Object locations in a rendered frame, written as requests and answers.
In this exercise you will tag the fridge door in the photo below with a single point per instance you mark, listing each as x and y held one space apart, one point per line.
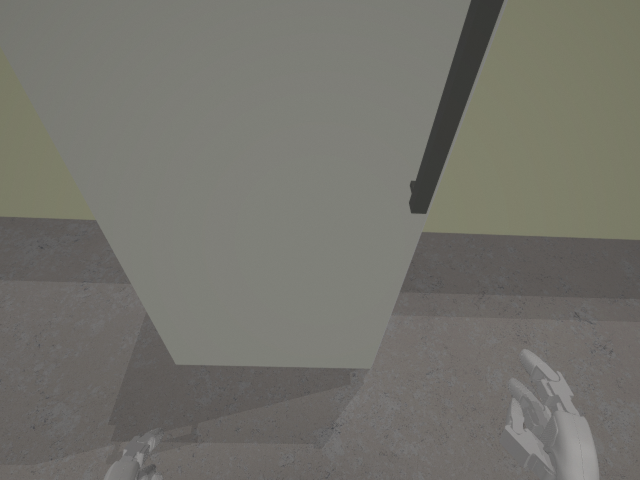
248 161

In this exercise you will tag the robot right hand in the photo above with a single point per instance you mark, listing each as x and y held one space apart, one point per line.
563 434

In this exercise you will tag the robot left hand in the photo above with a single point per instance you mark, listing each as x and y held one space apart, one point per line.
134 456

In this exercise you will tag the handle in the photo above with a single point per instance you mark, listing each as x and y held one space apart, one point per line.
477 30

